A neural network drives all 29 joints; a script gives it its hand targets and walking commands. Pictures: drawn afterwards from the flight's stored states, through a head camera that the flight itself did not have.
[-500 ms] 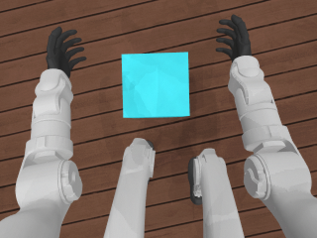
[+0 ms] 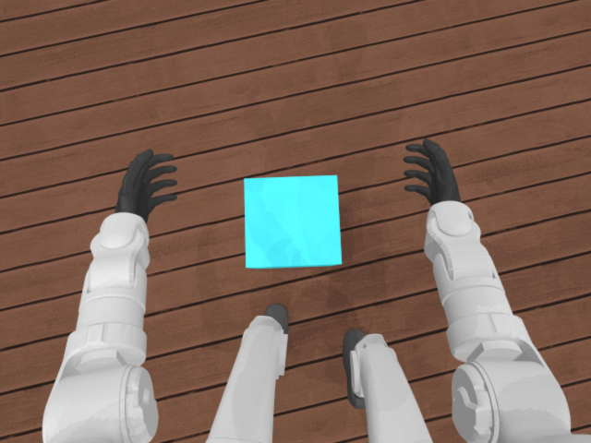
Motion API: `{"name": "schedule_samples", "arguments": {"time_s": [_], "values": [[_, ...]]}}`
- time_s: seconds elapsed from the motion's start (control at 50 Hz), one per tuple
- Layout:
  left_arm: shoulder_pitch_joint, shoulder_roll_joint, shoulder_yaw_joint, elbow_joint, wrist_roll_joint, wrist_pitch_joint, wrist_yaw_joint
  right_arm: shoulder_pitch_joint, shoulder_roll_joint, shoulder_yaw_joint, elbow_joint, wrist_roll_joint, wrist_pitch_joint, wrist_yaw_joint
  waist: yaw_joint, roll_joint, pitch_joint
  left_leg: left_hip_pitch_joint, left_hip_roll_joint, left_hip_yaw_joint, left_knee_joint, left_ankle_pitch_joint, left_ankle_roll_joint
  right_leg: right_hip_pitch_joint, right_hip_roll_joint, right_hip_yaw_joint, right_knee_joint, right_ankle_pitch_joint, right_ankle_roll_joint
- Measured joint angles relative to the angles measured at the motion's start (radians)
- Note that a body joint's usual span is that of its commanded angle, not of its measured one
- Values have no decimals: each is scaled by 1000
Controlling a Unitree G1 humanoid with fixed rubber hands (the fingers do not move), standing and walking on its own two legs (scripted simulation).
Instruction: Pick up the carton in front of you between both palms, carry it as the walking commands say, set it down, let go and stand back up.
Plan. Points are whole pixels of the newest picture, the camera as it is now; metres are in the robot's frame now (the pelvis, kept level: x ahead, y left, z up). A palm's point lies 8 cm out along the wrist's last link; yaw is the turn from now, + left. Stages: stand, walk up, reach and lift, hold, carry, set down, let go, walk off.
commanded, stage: let go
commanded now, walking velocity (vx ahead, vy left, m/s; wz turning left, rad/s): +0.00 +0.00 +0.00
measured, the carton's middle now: (292, 227) +0.42 +0.07 -0.55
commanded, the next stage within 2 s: stand in 1.06 s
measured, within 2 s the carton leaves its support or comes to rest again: neither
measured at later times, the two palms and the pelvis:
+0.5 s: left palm (95, 345) +0.23 +0.23 +0.02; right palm (577, 327) +0.28 -0.22 +0.01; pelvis +0.06 -0.01 +0.10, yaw +2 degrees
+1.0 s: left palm (110, 358) +0.22 +0.21 +0.04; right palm out of the picture +0.25 -0.26 +0.04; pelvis +0.07 -0.03 +0.10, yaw +3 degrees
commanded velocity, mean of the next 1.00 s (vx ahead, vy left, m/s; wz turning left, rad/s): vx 0.00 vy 0.00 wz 0.00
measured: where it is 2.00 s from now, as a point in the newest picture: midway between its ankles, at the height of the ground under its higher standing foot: (314, 368)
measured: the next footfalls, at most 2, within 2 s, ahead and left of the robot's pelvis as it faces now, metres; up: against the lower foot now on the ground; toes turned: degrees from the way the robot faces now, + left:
none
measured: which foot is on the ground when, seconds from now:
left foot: down 0.00-1.00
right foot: down 0.00-1.00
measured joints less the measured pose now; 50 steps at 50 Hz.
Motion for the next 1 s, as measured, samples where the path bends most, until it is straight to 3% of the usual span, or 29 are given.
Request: {"name": "schedule_samples", "arguments": {"time_s": [0.12, 0.26, 0.54, 0.74, 1.0], "values": [[228, -7, -76, -99, -16, -16, -8, 238, 4, 32, -86, 12, -31, 19, -2, 9, 28, 215, -5, 6, -127, 12, 8, 219, -13, 9, -141, 23, 0], [443, -19, -147, -148, -60, -59, 9, 427, -26, 65, -90, 35, -91, 66, -11, 22, 33, 449, -15, 5, -250, 23, 9, 455, -30, 11, -270, 37, -6], [850, -51, -257, -265, -88, -97, 43, 809, -90, 123, -151, 71, -149, 133, -34, 33, 103, 998, -7, -7, -548, 80, -19, 990, -37, 7, -550, 93, -42], [889, -42, -252, -280, -58, -9, 32, 909, -121, 161, -206, 104, -71, 166, -70, -1, 153, 1232, 10, -21, -614, 79, -43, 1220, -22, -5, -604, 88, -73], [880, -36, -253, -303, -36, 69, 47, 896, -113, 173, -208, 99, -31, 160, -74, 0, 189, 1287, 3, -21, -586, 52, -37, 1285, -28, -6, -595, 69, -67]]}}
